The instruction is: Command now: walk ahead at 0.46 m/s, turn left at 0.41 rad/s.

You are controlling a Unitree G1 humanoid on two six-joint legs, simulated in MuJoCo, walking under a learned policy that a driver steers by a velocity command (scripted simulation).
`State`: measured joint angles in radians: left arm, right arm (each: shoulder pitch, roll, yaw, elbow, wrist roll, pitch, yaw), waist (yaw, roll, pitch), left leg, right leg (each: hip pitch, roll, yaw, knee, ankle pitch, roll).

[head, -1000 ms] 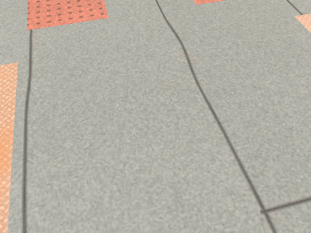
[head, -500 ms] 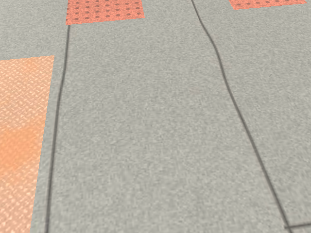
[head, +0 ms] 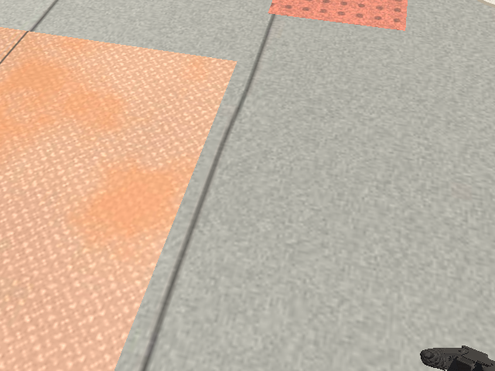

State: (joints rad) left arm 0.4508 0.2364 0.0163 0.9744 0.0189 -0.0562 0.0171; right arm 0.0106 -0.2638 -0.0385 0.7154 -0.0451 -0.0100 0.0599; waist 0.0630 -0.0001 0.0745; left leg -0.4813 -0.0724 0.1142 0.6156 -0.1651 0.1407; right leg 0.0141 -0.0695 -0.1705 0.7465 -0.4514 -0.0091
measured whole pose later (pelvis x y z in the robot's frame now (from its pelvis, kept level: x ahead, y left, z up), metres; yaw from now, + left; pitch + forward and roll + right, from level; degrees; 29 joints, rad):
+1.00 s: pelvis +0.55 -0.05 +0.01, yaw -27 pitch +1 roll -1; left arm 0.38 0.30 0.08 0.88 0.00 -0.02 0.01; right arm 0.06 -0.27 0.01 0.73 -0.03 -0.07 -0.02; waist 0.08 0.02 0.07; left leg -0.47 -0.01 -0.02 0.51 -0.04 0.01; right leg -0.10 0.17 0.18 0.63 -0.45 -0.08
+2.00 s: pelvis +0.74 -0.09 +0.03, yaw -23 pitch +1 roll -1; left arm 0.21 0.28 0.04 0.84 0.05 -0.06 -0.03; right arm 0.39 -0.25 -0.05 0.86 -0.01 -0.04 0.02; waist -0.02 -0.04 0.00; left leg -0.12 -0.09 -0.04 0.34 -0.24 0.10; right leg -0.50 -0.05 -0.01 1.00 -0.26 -0.02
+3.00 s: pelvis +1.25 -0.21 +0.04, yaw -11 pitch +1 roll +0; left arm 0.21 0.28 0.06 0.85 0.04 -0.04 -0.03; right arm 0.36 -0.24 -0.04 0.91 -0.01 -0.07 0.01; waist -0.02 -0.04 0.01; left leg -0.16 -0.05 0.02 0.33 -0.18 0.07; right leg -0.50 -0.05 -0.01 0.96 -0.29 -0.02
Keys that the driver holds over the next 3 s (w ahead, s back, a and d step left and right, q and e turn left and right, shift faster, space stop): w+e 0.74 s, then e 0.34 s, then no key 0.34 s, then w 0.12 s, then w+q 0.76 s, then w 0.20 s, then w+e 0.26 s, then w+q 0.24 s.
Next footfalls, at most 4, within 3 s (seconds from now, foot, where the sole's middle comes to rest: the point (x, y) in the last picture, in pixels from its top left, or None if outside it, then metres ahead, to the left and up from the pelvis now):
0.54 right None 0.43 -0.09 -0.75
0.98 left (289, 257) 0.75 -0.03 -0.75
1.38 right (341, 319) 0.57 -0.17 -0.75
1.82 left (291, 252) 0.76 -0.04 -0.75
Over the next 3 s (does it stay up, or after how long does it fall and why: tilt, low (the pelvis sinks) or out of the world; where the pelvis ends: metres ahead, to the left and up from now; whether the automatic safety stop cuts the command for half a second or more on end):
stays up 1.25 -0.21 0.04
